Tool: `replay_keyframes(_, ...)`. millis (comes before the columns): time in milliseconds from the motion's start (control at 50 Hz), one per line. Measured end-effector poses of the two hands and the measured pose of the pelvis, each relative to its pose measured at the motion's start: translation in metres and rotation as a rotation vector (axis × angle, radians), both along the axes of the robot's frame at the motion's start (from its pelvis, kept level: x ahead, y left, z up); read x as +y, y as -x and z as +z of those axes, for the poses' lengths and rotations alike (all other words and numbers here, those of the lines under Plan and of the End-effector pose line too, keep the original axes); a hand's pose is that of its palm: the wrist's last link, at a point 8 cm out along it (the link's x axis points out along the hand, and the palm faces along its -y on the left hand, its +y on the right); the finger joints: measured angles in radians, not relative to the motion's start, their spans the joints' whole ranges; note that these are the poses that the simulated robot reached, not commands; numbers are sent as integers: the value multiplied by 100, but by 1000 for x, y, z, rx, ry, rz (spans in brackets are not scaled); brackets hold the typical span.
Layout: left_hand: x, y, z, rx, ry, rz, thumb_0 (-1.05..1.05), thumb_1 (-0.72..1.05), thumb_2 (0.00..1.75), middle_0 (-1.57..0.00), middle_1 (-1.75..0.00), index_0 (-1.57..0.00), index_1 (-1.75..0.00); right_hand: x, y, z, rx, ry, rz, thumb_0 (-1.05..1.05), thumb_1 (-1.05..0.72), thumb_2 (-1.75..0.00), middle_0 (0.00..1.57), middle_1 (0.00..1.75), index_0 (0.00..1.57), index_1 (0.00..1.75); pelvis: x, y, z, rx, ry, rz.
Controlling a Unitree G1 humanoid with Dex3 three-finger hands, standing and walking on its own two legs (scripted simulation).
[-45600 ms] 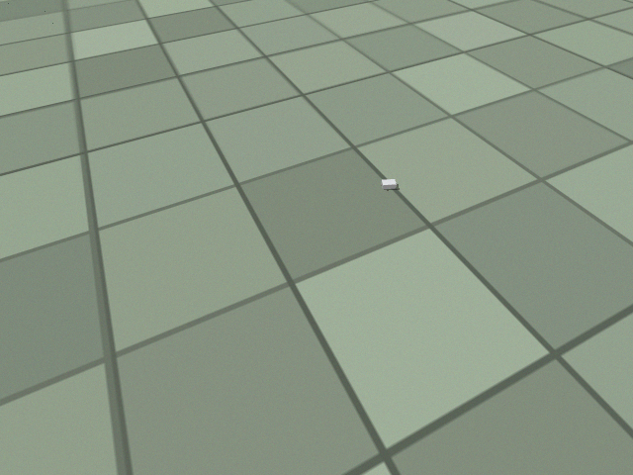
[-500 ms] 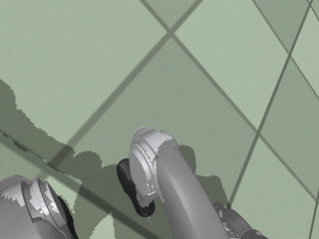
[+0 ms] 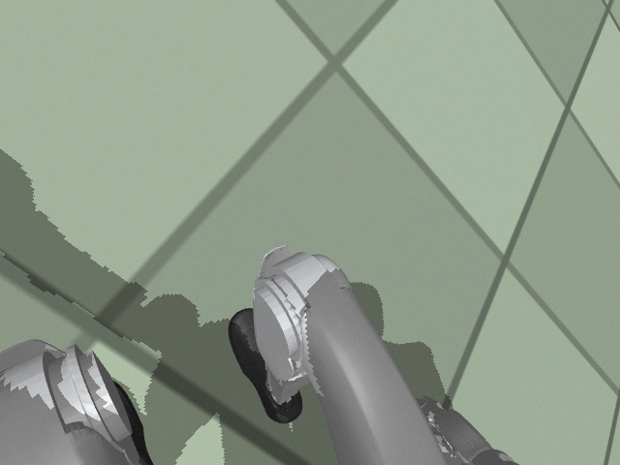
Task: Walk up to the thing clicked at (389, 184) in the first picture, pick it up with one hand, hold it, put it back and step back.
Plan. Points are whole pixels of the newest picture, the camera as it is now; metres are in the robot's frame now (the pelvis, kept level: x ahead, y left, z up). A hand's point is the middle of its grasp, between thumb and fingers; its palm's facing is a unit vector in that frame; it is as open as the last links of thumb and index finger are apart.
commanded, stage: approach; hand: left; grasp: from above
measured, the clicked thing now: out of the picture +0.53 +0.38 -0.31
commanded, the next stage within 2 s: none
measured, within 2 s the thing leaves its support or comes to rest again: neither
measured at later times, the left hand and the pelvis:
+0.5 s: hand out of the picture +0.52 +0.38 -0.17, palm faces -0.39 -0.10 -0.91, open 13.8 cm; pelvis +0.00 +0.00 +0.00, yaw +0 degrees
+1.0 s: hand out of the picture +0.52 +0.37 -0.17, palm faces -0.42 -0.10 -0.90, open 14.1 cm; pelvis +0.00 +0.00 +0.00, yaw +0 degrees
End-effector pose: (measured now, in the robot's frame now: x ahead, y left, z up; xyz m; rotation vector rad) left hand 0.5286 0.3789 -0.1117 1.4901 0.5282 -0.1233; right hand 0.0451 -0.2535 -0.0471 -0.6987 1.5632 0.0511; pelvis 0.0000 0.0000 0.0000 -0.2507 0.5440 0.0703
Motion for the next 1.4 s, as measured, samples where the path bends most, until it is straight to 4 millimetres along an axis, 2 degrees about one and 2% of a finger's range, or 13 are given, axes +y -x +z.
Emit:
replay_keyframes(140,6,-3,10,30,-16,34,0,-41,87,-20,-88,-19,-88,-1,-7,-1,-29,-4,-7,0,-90,-90,21,30,21,30,2,0,1,10,2,2)
replay_keyframes(280,0,4,-7,101,12,8,0,-41,86,-19,-90,-19,-89,3,-4,0,-15,-4,0,0,-90,-90,21,30,20,30,3,0,2,-2,7,0)
replay_keyframes(420,-3,5,-13,40,21,-29,0,-42,87,-18,-91,-18,-90,5,-2,2,9,2,14,0,-90,-90,21,30,21,30,2,0,1,-8,7,1)
replay_keyframes(540,4,-1,1,-10,-7,4,0,-45,90,-16,-92,-15,-92,2,-4,2,-7,4,8,0,-90,-90,21,30,21,30,2,0,1,5,6,2)
replay_keyframes(680,8,-6,16,29,-19,39,0,-48,92,-14,-94,-13,-94,0,-7,2,-36,0,-14,0,-90,-90,21,30,21,30,3,0,3,14,7,3)
replay_keyframes(820,1,0,4,92,6,15,0,-47,91,-13,-96,-13,-95,2,0,1,-7,-4,-18,0,-90,-90,21,30,21,30,3,1,4,5,4,4)
replay_keyframes(920,-5,2,-3,66,19,-25,0,-48,91,-12,-97,-13,-96,2,4,2,18,0,-4,0,-90,-90,21,30,21,30,1,1,3,-3,0,3)
replay_keyframes(1080,-4,-3,3,3,0,-8,0,-51,95,-11,-97,-10,-97,-1,1,1,-2,7,-10,0,-90,-90,21,30,21,30,0,1,1,4,1,-1)
replay_keyframes(1180,1,-5,8,21,-16,21,0,-53,96,-10,-98,-9,-98,2,-2,-1,-25,0,-22,0,-90,-90,21,30,21,30,3,0,1,10,4,-1)
replay_keyframes(1400,5,0,-1,53,7,9,0,-53,95,-9,-100,-9,-99,6,0,2,-3,2,-6,0,-90,-90,21,30,21,30,4,1,2,4,10,2)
